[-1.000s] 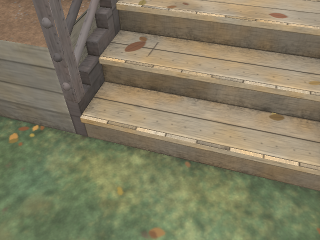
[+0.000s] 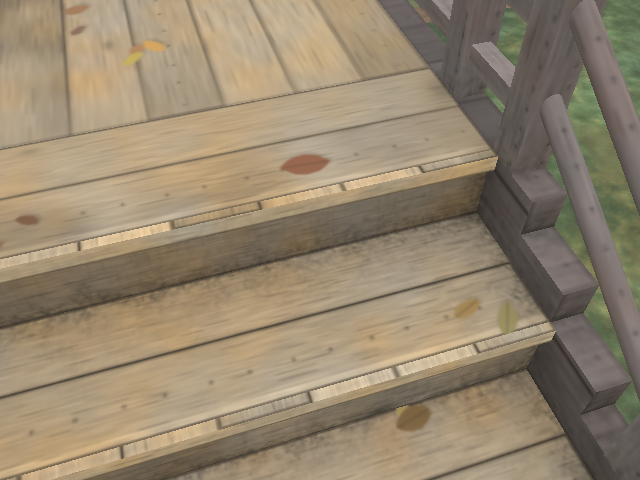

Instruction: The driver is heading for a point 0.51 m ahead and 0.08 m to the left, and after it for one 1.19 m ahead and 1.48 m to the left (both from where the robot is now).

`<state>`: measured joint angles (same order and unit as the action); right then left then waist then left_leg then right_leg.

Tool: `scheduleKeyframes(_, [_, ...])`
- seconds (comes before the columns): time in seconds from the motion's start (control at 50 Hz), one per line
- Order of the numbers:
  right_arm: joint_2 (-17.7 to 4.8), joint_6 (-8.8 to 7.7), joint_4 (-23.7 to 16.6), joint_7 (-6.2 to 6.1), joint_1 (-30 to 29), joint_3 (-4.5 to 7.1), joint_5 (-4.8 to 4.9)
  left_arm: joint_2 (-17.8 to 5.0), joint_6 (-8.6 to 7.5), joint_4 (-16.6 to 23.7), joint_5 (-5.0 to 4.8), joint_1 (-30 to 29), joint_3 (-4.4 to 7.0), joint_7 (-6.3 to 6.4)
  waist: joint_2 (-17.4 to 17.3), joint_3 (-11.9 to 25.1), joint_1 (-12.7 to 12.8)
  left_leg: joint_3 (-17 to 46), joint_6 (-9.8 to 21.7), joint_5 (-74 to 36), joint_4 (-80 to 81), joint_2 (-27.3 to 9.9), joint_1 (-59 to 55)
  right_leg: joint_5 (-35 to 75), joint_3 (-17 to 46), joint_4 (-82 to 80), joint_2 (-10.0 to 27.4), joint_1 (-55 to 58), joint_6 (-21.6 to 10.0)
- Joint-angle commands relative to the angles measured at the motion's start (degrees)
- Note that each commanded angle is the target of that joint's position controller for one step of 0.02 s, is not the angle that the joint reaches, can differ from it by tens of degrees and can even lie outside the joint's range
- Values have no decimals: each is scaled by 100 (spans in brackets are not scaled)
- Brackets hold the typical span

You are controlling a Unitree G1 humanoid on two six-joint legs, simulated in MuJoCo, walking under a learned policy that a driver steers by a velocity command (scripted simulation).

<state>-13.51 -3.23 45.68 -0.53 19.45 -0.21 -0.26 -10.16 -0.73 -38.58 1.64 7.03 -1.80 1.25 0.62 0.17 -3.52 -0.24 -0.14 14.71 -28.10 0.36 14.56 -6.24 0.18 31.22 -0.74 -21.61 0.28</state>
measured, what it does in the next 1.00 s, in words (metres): lifts its right foot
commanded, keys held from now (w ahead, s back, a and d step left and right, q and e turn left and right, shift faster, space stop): shift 0.70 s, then w+shift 0.30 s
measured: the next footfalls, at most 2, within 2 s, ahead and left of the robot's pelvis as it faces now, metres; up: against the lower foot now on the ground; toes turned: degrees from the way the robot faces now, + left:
right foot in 1.14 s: +0.29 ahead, -0.27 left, +0.17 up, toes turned -16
left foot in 1.64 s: +0.40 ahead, -0.01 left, +0.17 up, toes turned +12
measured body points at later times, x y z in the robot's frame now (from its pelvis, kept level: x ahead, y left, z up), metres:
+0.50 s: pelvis +0.03 +0.03 +0.00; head +0.05 +0.03 +0.45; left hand +0.09 +0.26 -0.15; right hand +0.05 -0.21 -0.15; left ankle +0.00 +0.15 -0.74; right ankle +0.06 -0.10 -0.74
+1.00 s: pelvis +0.08 +0.00 +0.01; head +0.10 -0.03 +0.46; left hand +0.20 +0.23 -0.12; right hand +0.03 -0.26 -0.15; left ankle +0.00 +0.15 -0.74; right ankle +0.07 -0.13 -0.57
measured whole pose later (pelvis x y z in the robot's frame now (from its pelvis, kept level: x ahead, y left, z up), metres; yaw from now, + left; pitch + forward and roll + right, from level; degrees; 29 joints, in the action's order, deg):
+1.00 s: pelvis +0.08 +0.00 +0.01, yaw -2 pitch +5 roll +1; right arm -13.3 -2.1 60.1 -3.2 23.2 2.7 0.1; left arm -10.1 -4.8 -52.6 -1.3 11.1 0.3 1.1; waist -1.7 3.3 -1.2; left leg -1.8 -0.2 16.2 -15.9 -1.7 4.6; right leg -30.8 -1.2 90.3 8.4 -47.7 1.2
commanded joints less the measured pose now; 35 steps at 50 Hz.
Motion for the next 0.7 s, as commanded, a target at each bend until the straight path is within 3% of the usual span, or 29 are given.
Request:
scheduleKeyframes(0.02, [74,-158,-36,70,952,-99,-89,-712,-35,56,271,695,240,61,932,1067,77,308,-52,1243,-1664,-250,1152,5201,1656,-537,1820,2484,-1156])
scheduleKeyframes(0.04, [-82,-81,174,76,1138,-79,13,-409,17,-76,245,864,186,4,1052,1361,208,449,-275,1949,-2454,-430,908,4457,2102,-834,2269,2024,-1857])
scheduleKeyframes(0.06, [-423,69,239,37,872,39,99,-349,47,-95,121,553,193,-59,800,1000,215,432,-479,2189,-2818,-472,732,2990,2075,-1074,2094,1365,-1939])
scheduleKeyframes(0.08, [-447,244,294,-31,584,89,77,-318,87,-90,46,78,185,-96,602,546,102,420,-652,2161,-2841,-491,555,1930,1851,-1221,1826,680,-1731])
scheduleKeyframes(0.1, [-359,410,340,-109,383,98,-22,-274,116,-62,56,-301,158,-88,560,234,24,437,-775,1832,-2578,-502,248,1435,1509,-1270,1567,133,-1473])
scheduleKeyframes(0.12, [-193,487,398,-168,345,63,-110,-308,129,-112,51,-501,169,-69,572,91,-88,376,-798,1334,-1979,-510,-133,1363,1177,-1170,1296,-186,-1218])
scheduleKeyframes(0.14, [7,474,460,-196,283,14,-127,-315,160,-200,25,-489,175,-31,532,-54,-144,240,-725,645,-881,-446,-337,1347,872,-986,980,-160,-992])
scheduleKeyframes(0.16, [3,430,530,-204,84,15,-98,-270,173,-370,-10,-132,177,4,452,-196,-17,93,-631,-16,112,-285,-228,1376,706,-802,709,209,-792])
scheduleKeyframes(0.18, [-154,355,646,-209,95,47,-86,-327,116,-550,-32,223,225,-20,301,-106,137,178,-544,-649,457,-299,-253,1309,796,-708,689,575,-673])
scheduleKeyframes(0.2, [-469,343,699,-203,229,132,-70,-363,43,-677,-30,531,254,-11,53,190,209,280,-434,-1489,414,-496,-448,566,775,-610,639,746,-466])
scheduleKeyframes(0.22, [-663,351,755,-185,119,165,-21,-333,-1,-758,-3,838,265,-43,-272,278,496,310,-199,-1049,270,-536,-283,-146,609,-767,451,915,-323])
scheduleKeyframes(0.24, [-423,375,784,-160,-166,149,18,-321,-10,-830,43,607,257,-31,-262,-50,390,330,-24,-211,386,-454,206,-319,509,-787,385,1057,-180])
scheduleKeyframes(0.26, [-225,377,836,-172,-237,117,-13,-365,-14,-909,2,385,287,-4,-107,-316,277,354,18,-102,528,-430,282,-210,458,-683,346,930,-124])
scheduleKeyframes(0.28, [-217,357,910,-183,-249,122,-70,-339,-3,-978,-28,376,306,39,-129,-265,297,349,14,-311,566,-423,220,38,427,-630,351,952,-120])
scheduleKeyframes(0.4, [-166,247,1196,-135,-189,120,-23,-356,84,-1372,-63,569,374,154,-150,105,296,270,21,-950,621,-357,-59,616,402,-585,380,1259,-127])
scheduleKeyframes(0.52, [-203,257,1379,-123,-94,133,7,-454,129,-1745,-84,742,403,179,-34,-26,307,255,61,-993,757,-335,-70,609,390,-685,399,1256,-50])
scheduleKeyframes(0.58, [-175,267,1422,-114,-104,131,-4,-476,144,-1894,-82,773,401,194,-39,-76,321,251,84,-946,822,-321,-69,513,386,-733,413,1243,-15])
scheduleKeyframes(0.62, [-101,251,1430,-91,-97,112,-13,-426,119,-1977,-136,827,386,193,-52,-77,312,248,103,-945,840,-330,-119,454,360,-715,444,1219,1])
scheduleKeyframes(0.7, [-115,289,1440,-88,-124,113,-44,-516,102,-2086,-112,809,408,165,-13,-161,324,272,145,-855,899,-353,-115,281,351,-770,482,1114,35])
